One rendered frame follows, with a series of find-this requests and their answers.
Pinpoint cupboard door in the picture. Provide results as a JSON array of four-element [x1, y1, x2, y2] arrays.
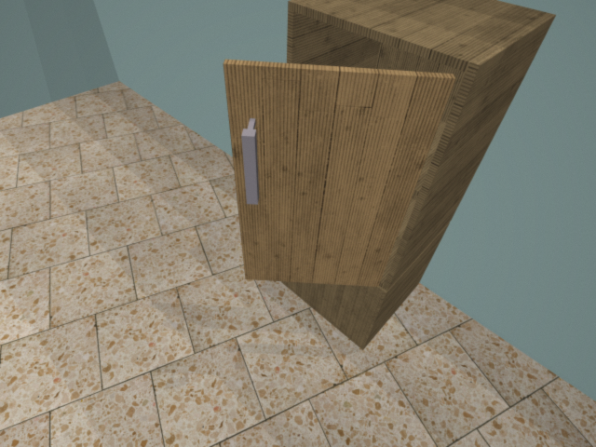
[[223, 60, 456, 287]]

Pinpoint handle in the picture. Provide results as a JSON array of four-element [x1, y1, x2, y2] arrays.
[[241, 118, 259, 205]]

